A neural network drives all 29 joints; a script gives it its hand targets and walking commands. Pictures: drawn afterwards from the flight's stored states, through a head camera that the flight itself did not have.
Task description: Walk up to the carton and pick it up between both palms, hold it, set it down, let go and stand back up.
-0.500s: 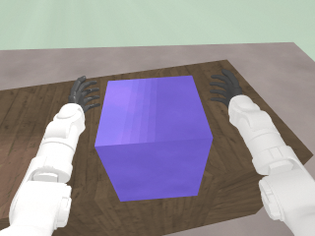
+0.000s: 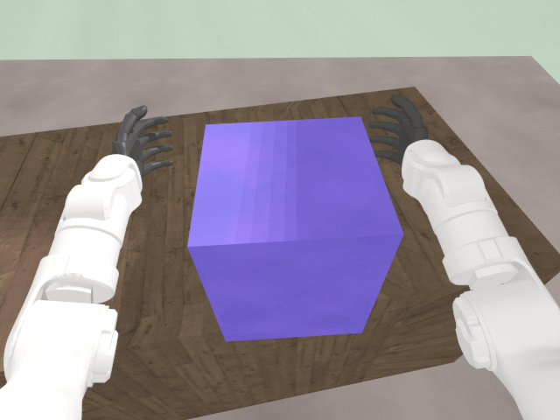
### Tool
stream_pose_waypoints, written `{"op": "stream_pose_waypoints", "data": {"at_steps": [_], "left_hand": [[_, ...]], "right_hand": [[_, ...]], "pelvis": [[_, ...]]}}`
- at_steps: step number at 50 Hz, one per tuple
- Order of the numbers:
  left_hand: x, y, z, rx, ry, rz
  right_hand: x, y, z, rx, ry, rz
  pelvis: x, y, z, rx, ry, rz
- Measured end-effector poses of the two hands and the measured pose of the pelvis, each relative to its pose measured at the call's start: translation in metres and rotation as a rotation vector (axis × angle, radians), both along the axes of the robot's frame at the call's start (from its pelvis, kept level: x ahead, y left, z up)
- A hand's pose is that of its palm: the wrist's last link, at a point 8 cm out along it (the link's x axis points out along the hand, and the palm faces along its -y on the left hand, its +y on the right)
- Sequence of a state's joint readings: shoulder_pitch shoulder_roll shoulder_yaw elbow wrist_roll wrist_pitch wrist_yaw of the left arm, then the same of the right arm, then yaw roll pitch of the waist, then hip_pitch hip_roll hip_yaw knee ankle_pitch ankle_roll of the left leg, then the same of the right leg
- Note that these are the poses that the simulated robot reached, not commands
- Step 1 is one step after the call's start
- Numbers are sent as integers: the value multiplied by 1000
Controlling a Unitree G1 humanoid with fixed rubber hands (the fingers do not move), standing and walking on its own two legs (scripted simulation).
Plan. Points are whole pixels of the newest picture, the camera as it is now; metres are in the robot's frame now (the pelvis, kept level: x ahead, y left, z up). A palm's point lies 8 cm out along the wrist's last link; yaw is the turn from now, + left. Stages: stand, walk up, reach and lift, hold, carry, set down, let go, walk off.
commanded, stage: set down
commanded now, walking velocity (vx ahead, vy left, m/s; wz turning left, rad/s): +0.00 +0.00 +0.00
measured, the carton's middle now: (289, 235) +0.40 +0.01 +0.01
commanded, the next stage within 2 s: let go in 0.06 s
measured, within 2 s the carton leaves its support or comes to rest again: neither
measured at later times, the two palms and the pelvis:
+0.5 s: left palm (103, 177) +0.43 +0.28 +0.13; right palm (397, 148) +0.47 -0.17 +0.14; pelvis +0.01 +0.00 +0.00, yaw +0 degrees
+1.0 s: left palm (57, 157) +0.42 +0.32 +0.18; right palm (401, 116) +0.48 -0.16 +0.19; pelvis +0.03 -0.01 +0.00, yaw -1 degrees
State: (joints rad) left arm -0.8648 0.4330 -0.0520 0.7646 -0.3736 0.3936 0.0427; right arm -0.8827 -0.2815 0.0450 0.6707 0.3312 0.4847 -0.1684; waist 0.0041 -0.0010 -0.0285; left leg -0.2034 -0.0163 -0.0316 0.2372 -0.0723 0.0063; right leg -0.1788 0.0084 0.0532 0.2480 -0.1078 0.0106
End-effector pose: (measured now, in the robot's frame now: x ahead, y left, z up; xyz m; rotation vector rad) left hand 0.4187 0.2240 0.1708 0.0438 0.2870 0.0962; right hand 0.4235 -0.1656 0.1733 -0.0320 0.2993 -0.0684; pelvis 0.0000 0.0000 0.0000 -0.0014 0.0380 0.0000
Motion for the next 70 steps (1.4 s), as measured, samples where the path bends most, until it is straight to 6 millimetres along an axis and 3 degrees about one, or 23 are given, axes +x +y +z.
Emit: {"op": "stream_pose_waypoints", "data": {"at_steps": [10,20,29,37,48,50,51,53,56,58,59,62,66,70], "left_hand": [[6,10,-29,1,0,-6],[6,48,-49,5,-53,69],[22,63,-28,-15,-147,95],[29,76,-6,-48,-193,112],[17,94,17,-79,-211,129],[5,98,8,24,-187,112],[-6,100,-9,85,-141,99],[-38,104,-63,172,21,81],[-109,99,-173,211,356,54],[-169,85,-236,178,538,51],[-180,84,-235,170,453,92],[-187,78,-228,246,399,79],[-180,74,-223,346,471,39],[-177,70,-221,395,507,48]], "right_hand": [[12,-6,-13,1,-34,-19],[31,-7,-34,-29,-83,-11],[55,3,-28,-17,-142,31],[65,-5,-11,13,-181,2],[65,5,20,27,-223,22],[55,4,16,-85,-270,57],[45,1,4,-129,-273,76],[21,-15,-33,-164,-239,64],[-31,-50,-127,-206,-13,36],[-85,-75,-199,-215,221,1],[-119,-85,-234,-220,358,-8],[-159,-101,-254,-197,351,-49],[-210,-113,-296,-170,595,-62],[-259,-110,-326,-130,813,-38]], "pelvis": [[13,6,1,-2,19,-13],[14,2,-1,0,55,-9],[18,-3,-3,-2,109,1],[28,-5,-2,1,116,-4],[30,-6,-1,5,96,-2],[30,-5,-3,10,72,-12],[33,-4,-4,12,62,-19],[42,-1,-7,16,59,-26],[55,2,-10,16,62,-33],[61,2,-12,16,71,-32],[63,2,-12,16,75,-27],[71,0,-12,23,90,-33],[88,-5,-13,22,109,-36],[104,-13,-13,27,105,-35]]}}
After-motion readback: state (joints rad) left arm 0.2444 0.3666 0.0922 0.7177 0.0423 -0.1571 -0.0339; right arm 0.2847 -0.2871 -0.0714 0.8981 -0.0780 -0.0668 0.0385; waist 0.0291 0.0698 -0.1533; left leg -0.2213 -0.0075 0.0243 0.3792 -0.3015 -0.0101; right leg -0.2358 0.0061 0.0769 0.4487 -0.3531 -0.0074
